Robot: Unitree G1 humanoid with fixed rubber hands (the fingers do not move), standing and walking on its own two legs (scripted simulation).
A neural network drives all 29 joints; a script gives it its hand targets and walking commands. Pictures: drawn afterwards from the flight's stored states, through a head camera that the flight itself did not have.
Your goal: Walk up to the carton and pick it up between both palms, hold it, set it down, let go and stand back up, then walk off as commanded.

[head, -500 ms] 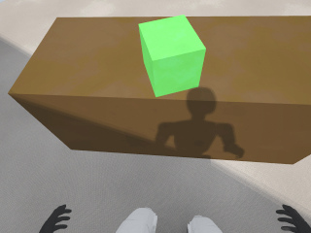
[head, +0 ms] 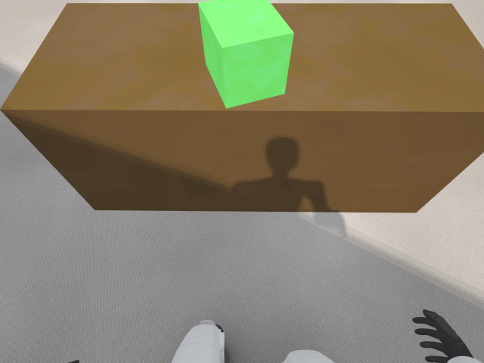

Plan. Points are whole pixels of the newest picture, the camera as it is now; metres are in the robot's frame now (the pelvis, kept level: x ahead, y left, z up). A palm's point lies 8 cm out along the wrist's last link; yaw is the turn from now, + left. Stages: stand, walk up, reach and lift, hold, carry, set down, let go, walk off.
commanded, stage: walk off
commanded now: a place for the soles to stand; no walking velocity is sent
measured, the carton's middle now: (243, 50) +0.87 +0.02 -0.04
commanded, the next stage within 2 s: stand in 0.40 s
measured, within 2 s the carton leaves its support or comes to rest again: neither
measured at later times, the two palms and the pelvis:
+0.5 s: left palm out of the picture +0.00 +0.31 -0.10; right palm out of the picture +0.04 -0.31 -0.10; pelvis -0.07 -0.01 +0.01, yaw +3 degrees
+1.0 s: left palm out of the picture -0.02 +0.31 -0.09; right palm out of the picture +0.06 -0.30 -0.09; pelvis -0.06 +0.00 +0.02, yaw +3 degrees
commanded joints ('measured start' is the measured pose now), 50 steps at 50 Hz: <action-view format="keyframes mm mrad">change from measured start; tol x32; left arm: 1 218 131 61 26 7 -13 5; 50 -150 125 -8 143 -3 -79 4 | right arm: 1 -4 -212 -72 -47 2 6 -13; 50 -74 -147 -10 208 12 -93 -4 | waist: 1 57 69 -209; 50 10 -58 -203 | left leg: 1 14 90 -196 -83 -194 124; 8 -23 -166 -164 589 -299 11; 17 303 -76 -74 -297 -174 32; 20 164 208 -428 -220 -15 219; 50 234 46 -139 -239 15 62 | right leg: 1 119 -5 -4 -303 102 -44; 4 -123 -480 525 -412 182 -282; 18 -103 -203 111 -85 500 -77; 20 -31 -70 8 -29 146 -13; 50 26 -150 85 -285 407 -56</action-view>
